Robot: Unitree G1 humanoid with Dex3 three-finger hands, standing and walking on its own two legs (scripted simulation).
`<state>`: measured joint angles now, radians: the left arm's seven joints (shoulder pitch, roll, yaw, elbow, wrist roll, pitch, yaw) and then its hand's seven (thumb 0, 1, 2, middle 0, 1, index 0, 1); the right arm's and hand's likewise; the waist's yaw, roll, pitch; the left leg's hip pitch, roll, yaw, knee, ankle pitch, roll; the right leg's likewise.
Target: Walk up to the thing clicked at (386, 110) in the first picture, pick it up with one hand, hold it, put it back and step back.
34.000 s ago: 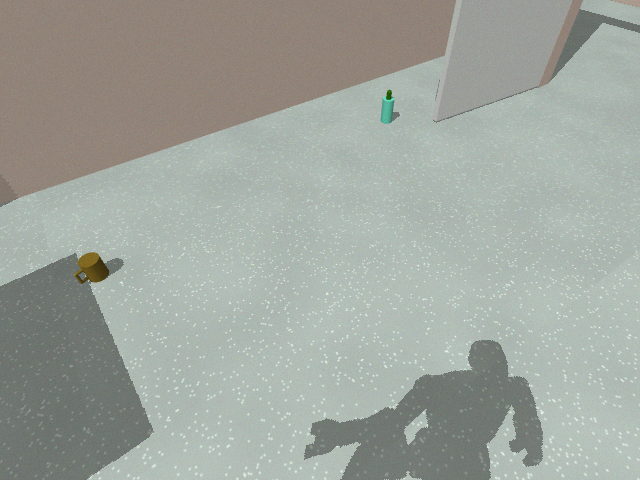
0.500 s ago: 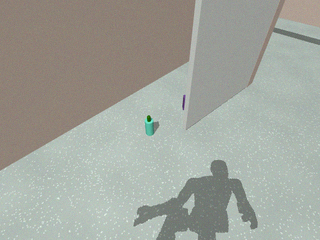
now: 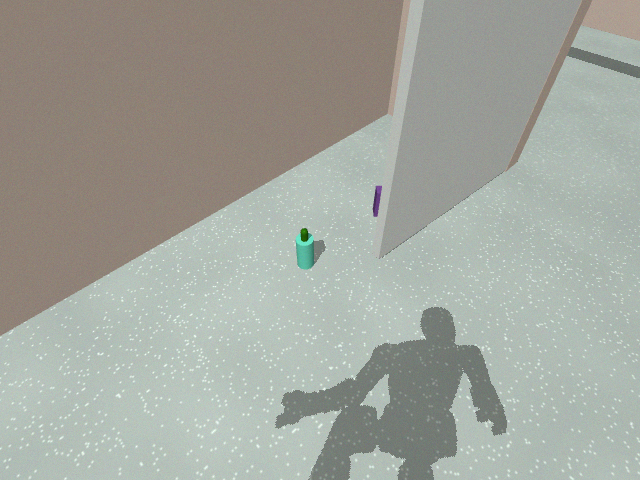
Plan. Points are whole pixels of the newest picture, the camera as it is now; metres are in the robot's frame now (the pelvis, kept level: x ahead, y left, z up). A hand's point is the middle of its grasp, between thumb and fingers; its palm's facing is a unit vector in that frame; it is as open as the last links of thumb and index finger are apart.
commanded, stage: step back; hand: left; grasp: from the side
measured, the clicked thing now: (305, 247) +1.03 +0.13 -0.67
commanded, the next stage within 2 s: stand in 0.14 s
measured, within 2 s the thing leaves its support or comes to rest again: neither
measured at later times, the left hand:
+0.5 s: hand out of the picture +0.09 +0.24 -0.14, palm faces -0.02 -0.94 -0.34, open 7.4 cm
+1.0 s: hand out of the picture +0.05 +0.24 -0.14, palm faces -0.03 -0.94 -0.35, open 7.4 cm
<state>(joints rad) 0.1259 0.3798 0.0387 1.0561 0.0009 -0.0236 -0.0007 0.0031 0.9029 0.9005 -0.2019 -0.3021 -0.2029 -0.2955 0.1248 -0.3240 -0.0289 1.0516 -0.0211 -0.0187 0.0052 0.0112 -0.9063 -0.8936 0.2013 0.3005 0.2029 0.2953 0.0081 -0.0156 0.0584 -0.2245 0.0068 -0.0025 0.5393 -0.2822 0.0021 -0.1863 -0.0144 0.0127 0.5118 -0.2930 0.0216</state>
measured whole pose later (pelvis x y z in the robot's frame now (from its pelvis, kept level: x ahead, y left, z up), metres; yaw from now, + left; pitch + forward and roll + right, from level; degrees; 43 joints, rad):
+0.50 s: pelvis -0.01 -0.01 +0.01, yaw +0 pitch -3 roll +0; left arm 0.07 0.34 0.01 1.13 0.00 -0.02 0.00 0.00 0.90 0.90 -0.20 -0.30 -0.20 -0.30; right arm 0.05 -0.35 -0.01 1.13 -0.01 -0.01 0.01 0.01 -0.91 -0.89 0.20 0.30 0.20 0.30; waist -0.01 0.00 0.06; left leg -0.10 0.01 0.00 0.32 -0.16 -0.01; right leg -0.08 -0.01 0.02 0.33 -0.19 0.01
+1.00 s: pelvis -0.02 -0.01 +0.01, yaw +0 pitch -3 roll +0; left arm 0.13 0.36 0.01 1.14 0.00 -0.01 -0.01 0.00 0.90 0.90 -0.20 -0.30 -0.20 -0.30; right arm 0.13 -0.35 0.00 1.16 -0.01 -0.01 0.02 0.01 -0.91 -0.89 0.20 0.30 0.20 0.30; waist -0.01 0.00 0.05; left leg -0.14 0.02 0.00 0.32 -0.14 -0.02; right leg -0.12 0.00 0.01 0.34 -0.17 0.01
